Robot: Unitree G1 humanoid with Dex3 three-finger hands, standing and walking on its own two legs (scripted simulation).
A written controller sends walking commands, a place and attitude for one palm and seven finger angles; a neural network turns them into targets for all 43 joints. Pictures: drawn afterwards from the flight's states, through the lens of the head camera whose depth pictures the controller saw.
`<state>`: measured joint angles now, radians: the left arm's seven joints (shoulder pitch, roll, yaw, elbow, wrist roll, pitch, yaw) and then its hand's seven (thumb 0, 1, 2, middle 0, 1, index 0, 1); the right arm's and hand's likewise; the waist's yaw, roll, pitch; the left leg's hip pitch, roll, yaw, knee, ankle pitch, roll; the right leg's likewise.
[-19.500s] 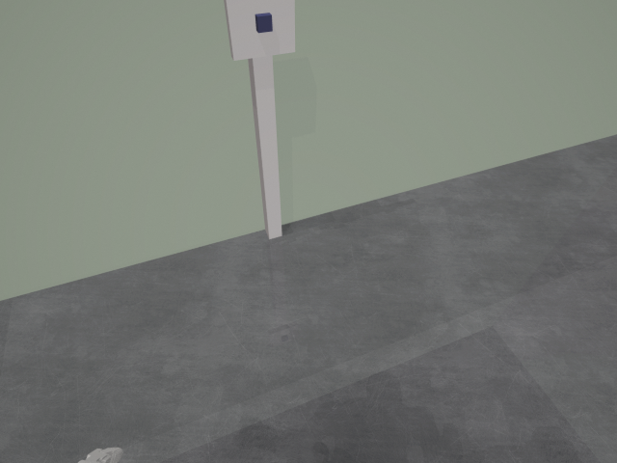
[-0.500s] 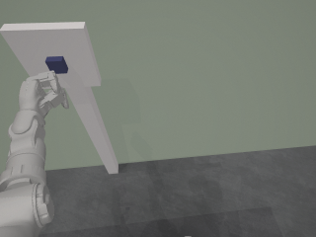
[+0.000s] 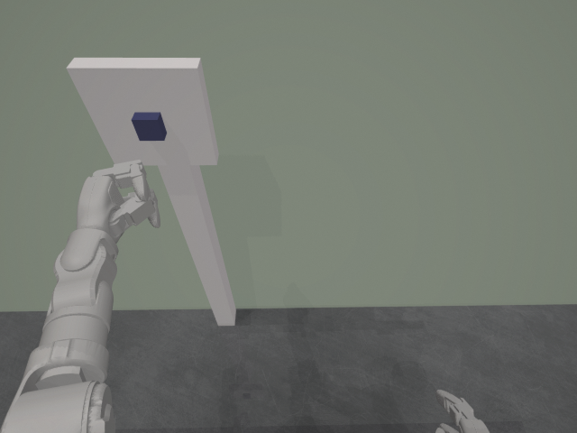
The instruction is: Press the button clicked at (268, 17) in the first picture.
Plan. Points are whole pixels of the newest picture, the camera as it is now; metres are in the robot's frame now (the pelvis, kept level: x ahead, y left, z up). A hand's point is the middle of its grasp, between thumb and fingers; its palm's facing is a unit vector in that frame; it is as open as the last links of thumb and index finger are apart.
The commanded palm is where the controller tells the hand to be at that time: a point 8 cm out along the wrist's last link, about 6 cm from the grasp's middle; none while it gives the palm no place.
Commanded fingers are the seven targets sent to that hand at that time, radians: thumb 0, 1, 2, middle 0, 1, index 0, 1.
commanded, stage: draw the hand back to the body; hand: left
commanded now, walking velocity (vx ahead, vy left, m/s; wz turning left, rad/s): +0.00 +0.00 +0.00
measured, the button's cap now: (150, 125) +0.53 +0.24 +0.14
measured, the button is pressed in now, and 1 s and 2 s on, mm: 0 0 0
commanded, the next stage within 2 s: step back with the hand held close in 1.52 s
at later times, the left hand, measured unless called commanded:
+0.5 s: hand (117, 238) +0.31 +0.22 +0.14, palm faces +0.08 -1.00 -0.02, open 3.1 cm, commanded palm +0.27 +0.26 +0.14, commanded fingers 0.00 0.90 0.90 -1.30 -1.50 -1.30 -1.50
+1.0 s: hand (64, 294) +0.23 +0.23 +0.16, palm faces +0.38 -0.87 -0.32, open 3.1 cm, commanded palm +0.17 +0.27 +0.18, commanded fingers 0.00 0.90 0.90 -1.30 -1.50 -1.30 -1.50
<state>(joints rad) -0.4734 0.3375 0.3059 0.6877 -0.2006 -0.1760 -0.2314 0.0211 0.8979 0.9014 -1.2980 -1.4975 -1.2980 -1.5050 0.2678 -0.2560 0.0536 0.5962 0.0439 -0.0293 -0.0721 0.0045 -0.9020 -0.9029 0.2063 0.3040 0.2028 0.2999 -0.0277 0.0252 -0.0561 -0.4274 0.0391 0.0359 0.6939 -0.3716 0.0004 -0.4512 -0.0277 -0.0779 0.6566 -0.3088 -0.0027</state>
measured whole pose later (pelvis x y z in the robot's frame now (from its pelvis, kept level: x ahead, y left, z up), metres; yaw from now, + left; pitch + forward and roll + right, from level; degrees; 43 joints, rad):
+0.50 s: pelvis +0.00 -0.01 +0.01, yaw +0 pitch +1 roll +0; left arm -0.13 0.31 0.32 0.26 -0.28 -0.04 -0.26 0.02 0.90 0.90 -1.30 -1.50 -1.30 -1.50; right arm 0.26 -0.27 0.05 0.60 0.06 -0.11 -0.10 0.01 -0.90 -0.90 0.20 0.30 0.20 0.30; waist 0.02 0.05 -0.04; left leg -0.27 0.04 0.05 0.58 -0.33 -0.01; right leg -0.31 -0.02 -0.07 0.57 -0.28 -0.01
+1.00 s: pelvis +0.01 -0.01 +0.02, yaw +0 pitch -5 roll +0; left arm 0.31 0.29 0.23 -0.25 -0.05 -0.07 0.10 0.02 0.89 0.90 -1.30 -1.50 -1.30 -1.50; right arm 0.19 -0.23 0.05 0.65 -0.01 -0.10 -0.08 0.01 -0.90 -0.90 0.21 0.30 0.20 0.30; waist 0.06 0.07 0.03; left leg -0.04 0.03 0.05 0.38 -0.25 -0.01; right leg -0.08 -0.01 -0.08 0.37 -0.20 -0.01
